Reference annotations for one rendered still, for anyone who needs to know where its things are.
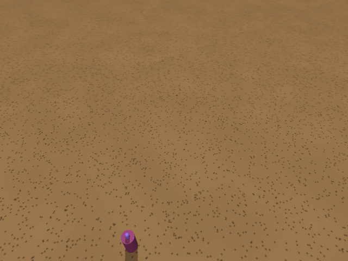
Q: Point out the bottle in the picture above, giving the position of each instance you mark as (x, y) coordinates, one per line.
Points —
(129, 241)

